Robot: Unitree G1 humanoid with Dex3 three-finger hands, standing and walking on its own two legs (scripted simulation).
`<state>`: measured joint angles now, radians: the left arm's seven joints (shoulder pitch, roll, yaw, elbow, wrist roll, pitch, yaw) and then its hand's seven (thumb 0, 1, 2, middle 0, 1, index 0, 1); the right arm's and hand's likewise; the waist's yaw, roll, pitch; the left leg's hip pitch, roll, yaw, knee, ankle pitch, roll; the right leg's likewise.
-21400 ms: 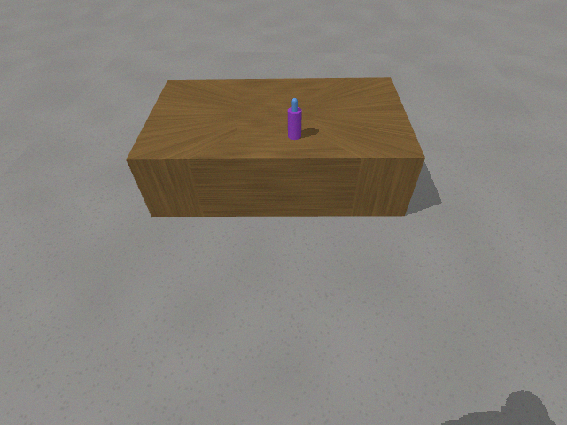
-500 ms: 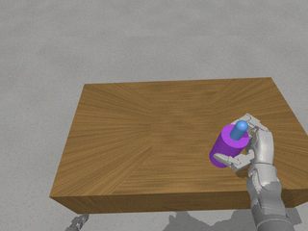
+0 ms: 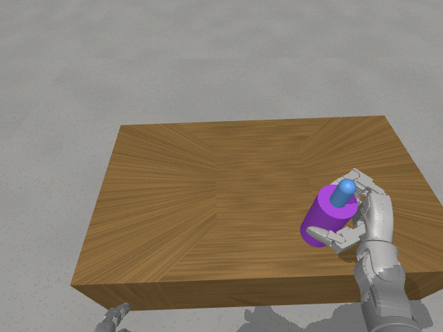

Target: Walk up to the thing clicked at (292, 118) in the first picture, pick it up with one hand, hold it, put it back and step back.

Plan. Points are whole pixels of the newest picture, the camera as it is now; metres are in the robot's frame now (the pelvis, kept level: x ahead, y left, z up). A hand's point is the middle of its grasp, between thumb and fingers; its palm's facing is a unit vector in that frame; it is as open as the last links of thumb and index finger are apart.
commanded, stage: hold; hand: right
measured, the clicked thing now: (330, 211) +0.32 -0.15 +0.07
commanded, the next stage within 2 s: crouch in 1.84 s
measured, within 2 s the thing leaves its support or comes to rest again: neither
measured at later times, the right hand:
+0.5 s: hand (334, 208) +0.33 -0.16 +0.07, palm faces +0.16 +0.99 +0.00, open 9.9 cm
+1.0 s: hand (334, 207) +0.33 -0.16 +0.07, palm faces +0.17 +0.99 +0.00, open 9.9 cm
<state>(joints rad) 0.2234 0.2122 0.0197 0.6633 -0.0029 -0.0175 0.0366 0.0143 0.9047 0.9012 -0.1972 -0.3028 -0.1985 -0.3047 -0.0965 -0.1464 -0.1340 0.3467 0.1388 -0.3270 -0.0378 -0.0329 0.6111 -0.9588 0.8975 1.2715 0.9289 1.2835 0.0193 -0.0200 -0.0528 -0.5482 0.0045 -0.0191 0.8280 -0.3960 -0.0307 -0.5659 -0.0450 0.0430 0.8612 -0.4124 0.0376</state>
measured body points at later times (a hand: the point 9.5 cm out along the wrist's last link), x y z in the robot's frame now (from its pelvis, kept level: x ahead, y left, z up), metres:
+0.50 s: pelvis +0.00 +0.00 +0.00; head +0.03 +0.00 +0.45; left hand +0.13 +0.24 -0.11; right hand +0.31 -0.21 +0.07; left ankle +0.01 +0.14 -0.70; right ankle +0.01 -0.14 -0.70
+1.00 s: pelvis +0.00 +0.00 +0.00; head +0.04 +0.00 +0.45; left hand +0.13 +0.25 -0.11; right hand +0.31 -0.22 +0.07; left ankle +0.01 +0.14 -0.70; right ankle +0.01 -0.14 -0.70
